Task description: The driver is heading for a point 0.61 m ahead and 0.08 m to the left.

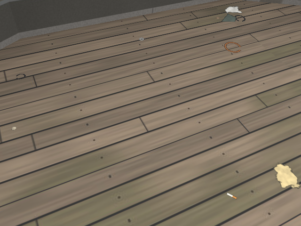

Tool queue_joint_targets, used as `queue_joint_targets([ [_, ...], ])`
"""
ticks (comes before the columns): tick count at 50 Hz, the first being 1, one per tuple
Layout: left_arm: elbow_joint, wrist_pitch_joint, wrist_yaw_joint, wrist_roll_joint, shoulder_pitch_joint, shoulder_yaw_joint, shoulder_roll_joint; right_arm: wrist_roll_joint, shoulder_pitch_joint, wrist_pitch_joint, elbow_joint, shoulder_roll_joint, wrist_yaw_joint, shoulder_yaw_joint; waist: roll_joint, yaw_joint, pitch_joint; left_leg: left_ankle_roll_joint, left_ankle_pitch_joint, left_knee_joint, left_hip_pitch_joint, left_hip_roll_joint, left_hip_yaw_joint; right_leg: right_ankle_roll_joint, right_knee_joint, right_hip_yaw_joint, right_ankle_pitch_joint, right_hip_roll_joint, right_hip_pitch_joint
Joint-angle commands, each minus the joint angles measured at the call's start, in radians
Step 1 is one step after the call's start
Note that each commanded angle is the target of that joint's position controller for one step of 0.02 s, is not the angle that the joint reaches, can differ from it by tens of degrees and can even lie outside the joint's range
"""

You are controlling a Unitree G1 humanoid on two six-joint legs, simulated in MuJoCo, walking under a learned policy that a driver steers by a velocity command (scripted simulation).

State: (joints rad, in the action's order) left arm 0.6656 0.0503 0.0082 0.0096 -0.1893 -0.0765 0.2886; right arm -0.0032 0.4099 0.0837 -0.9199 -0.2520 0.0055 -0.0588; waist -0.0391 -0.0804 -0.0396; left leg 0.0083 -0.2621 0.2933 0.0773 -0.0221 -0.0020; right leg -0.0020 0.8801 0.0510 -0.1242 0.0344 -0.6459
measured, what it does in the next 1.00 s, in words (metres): walks ahead: right foot, then left foot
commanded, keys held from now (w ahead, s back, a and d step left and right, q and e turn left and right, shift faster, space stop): w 0.30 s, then w+q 0.42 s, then no key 0.28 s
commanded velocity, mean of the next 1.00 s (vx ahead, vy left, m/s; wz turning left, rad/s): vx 0.43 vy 0.00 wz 0.18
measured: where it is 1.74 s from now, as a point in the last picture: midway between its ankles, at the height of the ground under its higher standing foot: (136, 213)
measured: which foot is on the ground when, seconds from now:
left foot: down 0.00-0.20, up 0.22-0.70, down 0.72-1.00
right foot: up 0.00-0.18, down 0.20-0.72, up 0.74-1.00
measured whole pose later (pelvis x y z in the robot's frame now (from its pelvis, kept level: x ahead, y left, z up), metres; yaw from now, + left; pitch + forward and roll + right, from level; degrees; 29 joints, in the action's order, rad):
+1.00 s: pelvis +0.49 +0.02 +0.00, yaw +15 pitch +2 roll +0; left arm 0.74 0.05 -0.02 -0.01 -0.13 -0.05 0.30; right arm 0.01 0.22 0.05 -0.74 -0.27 -0.01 -0.05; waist -0.04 -0.02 0.07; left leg 0.09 -0.15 0.36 0.25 0.09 0.01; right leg 0.06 0.91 0.05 -0.23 0.09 -0.64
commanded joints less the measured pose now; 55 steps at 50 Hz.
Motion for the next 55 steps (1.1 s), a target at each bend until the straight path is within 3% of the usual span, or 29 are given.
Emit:
queue_joint_targets([
  [1, -0.127, 0.029, 0.013, 0.009, 0.2, 0.013, 0.0, -0.008, -0.022, 0.008, 0.059, -0.175, 0.003, -0.028, 0.177, -0.025, 0.114, 0.152, 0.12, -0.154, 0.027, -0.18, 0.129, 0.017, -0.169, -0.062, 0.077, 0.007, -0.034],
  [4, -0.143, 0.032, 0.028, 0.019, 0.243, 0.013, 0.013, -0.018, 0.022, -0.002, 0.049, -0.202, -0.003, -0.032, 0.184, -0.042, 0.127, 0.156, 0.147, -0.133, 0.014, -0.207, 0.122, 0.006, -0.281, -0.092, 0.048, -0.014, 0.055],
  [6, -0.151, 0.036, 0.035, 0.024, 0.244, 0.009, 0.032, -0.027, 0.035, -0.011, 0.04, -0.212, -0.005, -0.034, 0.198, -0.025, 0.136, 0.152, 0.203, -0.104, -0.022, -0.241, 0.138, -0.024, -0.338, -0.091, 0.006, -0.021, 0.097],
  [8, -0.124, 0.037, 0.032, 0.02, 0.133, -0.013, 0.075, -0.032, 0.013, -0.019, 0.04, -0.228, -0.002, -0.038, 0.199, 0.063, 0.073, 0.125, 0.493, 0.021, -0.035, -0.236, 0.1, -0.07, -0.405, -0.112, 0.006, -0.055, 0.286],
  [9, -0.078, 0.034, 0.023, 0.015, -0.01, -0.037, 0.118, -0.03, 0.013, -0.019, 0.042, -0.213, 0.0, -0.033, 0.167, 0.134, -0.023, 0.099, 0.634, 0.195, 0.004, -0.188, 0.044, -0.102, -0.422, -0.115, 0.015, -0.066, 0.494],
  [10, -0.042, 0.028, 0.01, 0.002, -0.203, -0.056, 0.177, -0.008, -0.008, -0.012, 0.072, -0.168, 0.0, -0.014, 0.082, 0.222, -0.178, 0.06, 0.461, 0.485, 0.207, -0.148, 0.007, -0.162, -0.375, 0.056, 0.013, 0.095, 0.813],
  [11, -0.019, 0.021, 0.008, -0.01, -0.276, -0.071, 0.28, 0.001, 0.068, 0.012, 0.113, -0.041, -0.002, 0.025, -0.238, 0.18, -0.318, -0.004, -0.168, 0.854, 0.585, 0.022, -0.019, -0.316, -0.482, 0.54, -0.153, 0.358, 1.1],
  [12, -0.01, 0.022, 0.01, -0.008, -0.288, -0.049, 0.195, -0.026, 0.03, 0.035, 0.102, -0.133, -0.006, 0.002, -0.196, 0.207, -0.328, 0.002, -0.293, 0.997, 0.687, 0.0, 0.108, -0.332, -0.57, 0.671, -0.24, 0.369, 1.056],
  [13, -0.009, 0.025, 0.011, -0.004, -0.217, -0.03, 0.15, -0.045, -0.052, 0.044, 0.131, -0.181, -0.011, -0.013, -0.153, 0.19, -0.167, 0.016, -0.222, 1.028, 0.76, -0.052, 0.088, -0.29, -0.574, 0.513, -0.181, 0.326, 0.944],
  [15, -0.016, 0.026, 0.016, -0.008, -0.101, -0.011, 0.098, -0.017, -0.122, 0.04, 0.138, -0.158, -0.008, -0.013, -0.044, 0.133, -0.032, 0.014, -0.081, 0.926, 0.691, -0.112, 0.059, -0.25, -0.623, 0.308, -0.032, 0.231, 0.69],
  [16, -0.016, 0.03, 0.017, -0.017, -0.064, -0.005, 0.074, -0.014, -0.105, 0.027, 0.133, -0.144, -0.01, -0.014, -0.057, 0.097, -0.008, 0.012, -0.042, 0.89, 0.633, -0.134, 0.068, -0.239, -0.658, 0.244, 0.021, 0.206, 0.609],
  [18, -0.001, 0.046, 0.017, -0.013, -0.038, -0.009, 0.073, -0.02, -0.076, -0.001, 0.123, -0.097, -0.015, -0.006, -0.057, 0.06, 0.014, -0.001, -0.006, 0.851, 0.582, -0.14, 0.065, -0.247, -0.719, 0.171, 0.073, 0.204, 0.521],
  [20, 0.023, 0.062, 0.014, -0.016, -0.041, -0.016, 0.089, -0.017, -0.112, -0.019, 0.14, -0.087, -0.012, -0.004, -0.032, 0.053, 0.052, -0.017, 0.06, 0.791, 0.611, -0.138, 0.08, -0.248, -0.755, 0.097, 0.121, 0.208, 0.483],
  [23, 0.052, 0.067, 0.005, -0.021, -0.056, -0.021, 0.105, -0.015, -0.195, -0.019, 0.169, -0.084, -0.019, -0.001, -0.012, 0.073, 0.084, -0.016, 0.244, 0.615, 0.625, -0.114, 0.095, -0.217, -0.772, -0.018, 0.161, 0.187, 0.485],
  [26, 0.072, 0.067, -0.004, -0.014, -0.078, -0.025, 0.128, -0.015, -0.303, -0.012, 0.206, -0.073, -0.036, 0.008, 0.001, 0.113, 0.113, 0.0, 0.379, 0.442, 0.578, -0.085, 0.044, -0.186, -0.789, -0.101, 0.159, 0.183, 0.493],
  [31, 0.119, 0.037, -0.013, 0.006, -0.138, -0.038, 0.157, -0.015, -0.412, -0.014, 0.284, -0.084, -0.064, 0.008, 0.013, 0.146, 0.135, 0.05, 0.279, 0.322, 0.634, -0.061, 0.007, -0.151, -0.709, -0.152, 0.251, 0.241, 0.702],
  [33, 0.119, 0.019, -0.021, 0.007, -0.129, -0.045, 0.185, -0.014, -0.392, -0.017, 0.306, -0.108, -0.072, -0.004, -0.02, 0.12, 0.093, 0.081, 0.164, 0.314, 0.558, -0.01, -0.054, -0.126, -0.592, -0.184, 0.55, 0.243, 0.752],
  [34, 0.115, 0.008, -0.027, 0.005, -0.124, -0.048, 0.199, -0.014, -0.328, -0.021, 0.302, -0.134, -0.072, -0.02, -0.043, 0.082, 0.038, 0.102, 0.113, 0.319, 0.46, 0.032, -0.089, -0.11, -0.477, -0.203, 0.731, 0.234, 0.762],
  [35, 0.11, -0.002, -0.034, 0.005, -0.111, -0.044, 0.198, -0.016, -0.185, -0.023, 0.271, -0.176, -0.066, -0.046, -0.037, 0.001, -0.041, 0.132, 0.131, 0.28, 0.264, 0.082, -0.112, -0.082, -0.279, -0.237, 0.816, 0.201, 0.712],
  [36, 0.094, 0.0, -0.043, -0.006, -0.127, -0.031, 0.173, -0.02, -0.016, -0.03, 0.237, -0.253, -0.05, -0.081, 0.024, -0.071, -0.141, 0.183, 0.169, 0.273, -0.046, 0.027, 0.02, -0.041, 0.0, -0.243, 0.632, 0.164, 0.5],
  [37, 0.045, 0.026, -0.027, -0.035, -0.238, 0.018, 0.027, -0.015, -0.009, -0.03, 0.243, -0.367, -0.039, -0.099, 0.302, 0.033, -0.244, 0.371, 0.134, 0.208, -0.412, -0.257, 0.578, 0.037, 0.402, -0.2, -0.258, -0.038, 0.041],
  [38, 0.057, 0.062, -0.011, -0.01, -0.182, 0.014, 0.093, -0.008, 0.009, -0.024, 0.275, -0.289, -0.038, -0.073, 0.219, -0.023, -0.404, 0.425, 0.222, 0.068, -0.489, -0.35, 0.833, 0.038, 0.551, 0.025, -0.481, -0.084, -0.052],
  [39, 0.042, 0.075, -0.001, 0.029, -0.103, -0.001, 0.147, 0.008, -0.03, -0.02, 0.27, -0.235, -0.039, -0.055, 0.153, -0.037, -0.29, 0.368, 0.413, 0.081, -0.409, -0.322, 0.633, 0.024, 0.559, 0.054, -0.419, -0.025, -0.102],
  [40, 0.034, 0.078, -0.006, 0.023, -0.071, 0.008, 0.131, 0.003, -0.087, -0.017, 0.274, -0.204, -0.037, -0.046, 0.074, -0.001, -0.187, 0.328, 0.582, 0.107, -0.259, -0.279, 0.476, 0.018, 0.485, 0.035, -0.358, 0.022, -0.084],
  [41, 0.04, 0.072, -0.016, 0.001, -0.047, 0.004, 0.13, -0.001, -0.149, -0.018, 0.279, -0.17, -0.035, -0.037, 0.028, 0.032, -0.107, 0.296, 0.668, 0.101, -0.113, -0.241, 0.369, 0.021, 0.404, 0.017, -0.324, 0.057, -0.051],
  [42, 0.041, 0.057, -0.02, -0.006, -0.053, -0.003, 0.14, 0.008, -0.186, -0.019, 0.289, -0.143, -0.031, -0.026, 0.049, 0.066, -0.084, 0.282, 0.719, 0.074, -0.001, -0.215, 0.309, 0.022, 0.36, 0.019, -0.305, 0.079, 0.027],
  [46, 0.06, 0.004, -0.037, -0.016, -0.113, 0.007, 0.082, 0.016, -0.226, -0.007, 0.27, -0.17, -0.025, -0.03, 0.08, 0.123, -0.07, 0.281, 0.861, 0.01, 0.166, -0.173, 0.174, 0.057, 0.187, -0.007, -0.196, 0.064, 0.141],
  [50, 0.056, 0.0, -0.033, -0.017, -0.034, 0.019, 0.057, 0.009, -0.233, -0.027, 0.245, -0.161, -0.007, -0.025, 0.114, 0.094, -0.08, 0.226, 0.781, 0.013, 0.149, -0.12, 0.081, 0.065, -0.067, -0.018, 0.027, 0.05, 0.188],
  [55, 0.037, 0.003, -0.019, -0.014, 0.058, 0.01, 0.078, 0.013, -0.205, -0.047, 0.197, -0.15, -0.008, -0.015, 0.129, 0.055, -0.049, 0.211, 0.611, 0.055, 0.085, -0.156, 0.139, 0.044, -0.252, -0.009, 0.039, 0.024, 0.223],
])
